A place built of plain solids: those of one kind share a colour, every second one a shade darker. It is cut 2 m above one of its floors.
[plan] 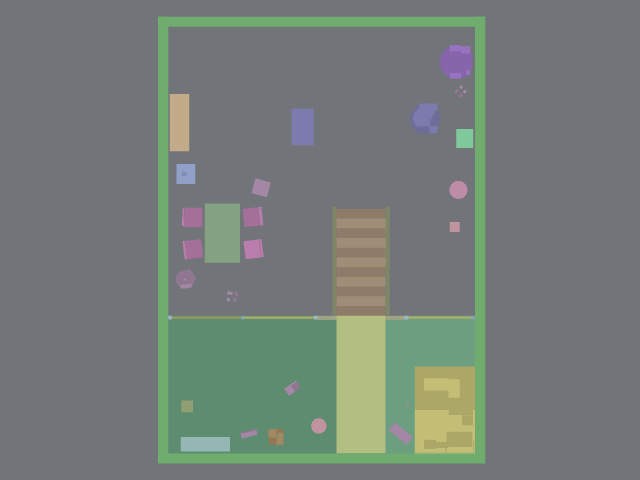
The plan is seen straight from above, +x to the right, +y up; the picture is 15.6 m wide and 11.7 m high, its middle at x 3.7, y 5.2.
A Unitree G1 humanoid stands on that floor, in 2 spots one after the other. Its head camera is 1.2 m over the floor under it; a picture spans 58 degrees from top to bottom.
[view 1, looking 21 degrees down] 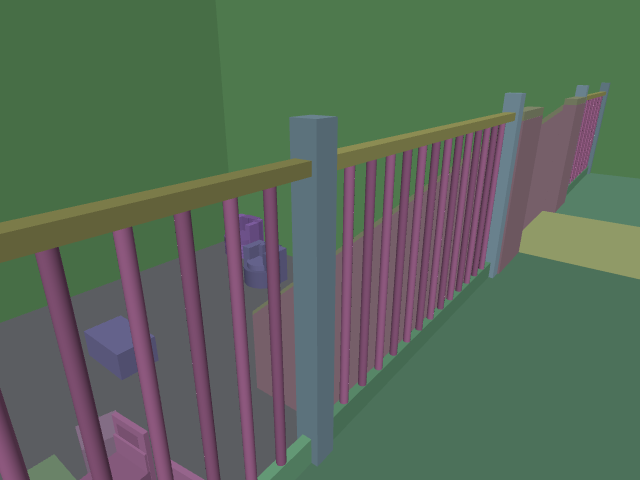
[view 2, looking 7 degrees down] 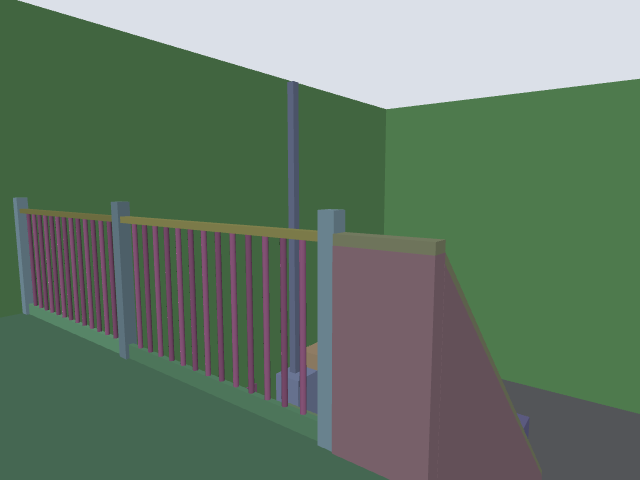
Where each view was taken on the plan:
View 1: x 0.95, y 2.61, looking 38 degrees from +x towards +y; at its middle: gal_guard_newel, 1.14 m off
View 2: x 4.70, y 1.76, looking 127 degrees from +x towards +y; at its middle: gal_guard_newel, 1.90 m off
